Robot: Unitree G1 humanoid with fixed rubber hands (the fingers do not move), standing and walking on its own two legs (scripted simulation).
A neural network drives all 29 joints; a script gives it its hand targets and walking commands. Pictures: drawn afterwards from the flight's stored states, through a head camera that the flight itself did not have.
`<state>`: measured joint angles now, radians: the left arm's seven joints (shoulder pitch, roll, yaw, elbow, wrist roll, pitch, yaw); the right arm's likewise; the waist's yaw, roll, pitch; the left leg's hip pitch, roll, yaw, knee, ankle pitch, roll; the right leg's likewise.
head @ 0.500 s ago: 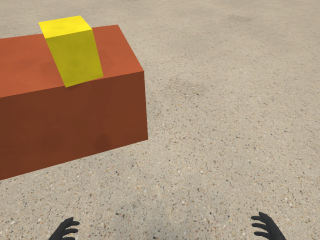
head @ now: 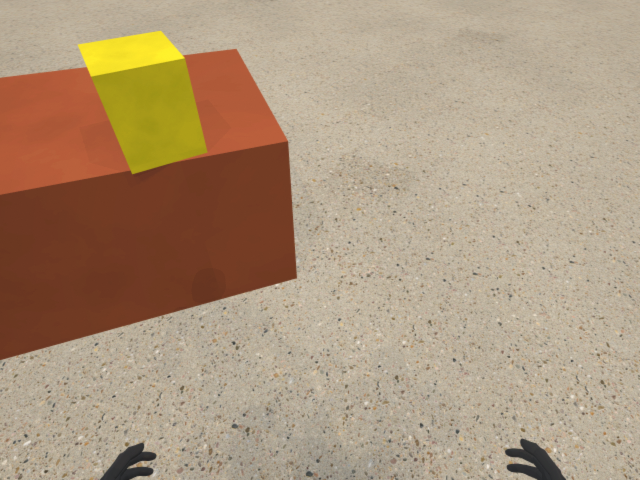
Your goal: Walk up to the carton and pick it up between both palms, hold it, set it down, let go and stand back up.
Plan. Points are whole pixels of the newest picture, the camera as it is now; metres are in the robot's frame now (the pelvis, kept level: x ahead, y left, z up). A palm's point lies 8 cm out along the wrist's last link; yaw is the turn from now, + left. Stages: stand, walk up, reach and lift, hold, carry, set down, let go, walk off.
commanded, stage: stand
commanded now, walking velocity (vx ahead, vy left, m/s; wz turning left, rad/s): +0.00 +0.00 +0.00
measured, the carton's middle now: (146, 102) +1.00 +0.46 +0.00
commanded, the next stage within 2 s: none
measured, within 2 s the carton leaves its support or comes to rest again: neither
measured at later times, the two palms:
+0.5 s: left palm out of the picture +0.12 +0.28 -0.09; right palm out of the picture +0.13 -0.28 -0.09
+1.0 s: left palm out of the picture +0.11 +0.27 -0.09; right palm out of the picture +0.12 -0.29 -0.10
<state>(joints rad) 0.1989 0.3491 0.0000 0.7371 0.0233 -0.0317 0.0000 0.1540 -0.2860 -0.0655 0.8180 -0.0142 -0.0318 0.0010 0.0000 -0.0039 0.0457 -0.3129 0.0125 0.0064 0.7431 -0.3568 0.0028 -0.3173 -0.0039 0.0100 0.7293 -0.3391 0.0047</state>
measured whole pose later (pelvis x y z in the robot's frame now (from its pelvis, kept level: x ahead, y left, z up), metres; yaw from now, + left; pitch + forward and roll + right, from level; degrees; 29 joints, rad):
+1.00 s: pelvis +0.00 -0.02 +0.00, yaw +0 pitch -4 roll +1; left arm 0.20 0.35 0.00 0.82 0.02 -0.03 0.00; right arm 0.13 -0.29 -0.06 0.92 -0.01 -0.02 0.00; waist 0.00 0.00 0.05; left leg -0.30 0.01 0.00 0.69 -0.33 0.00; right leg -0.32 0.00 0.01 0.72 -0.33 -0.01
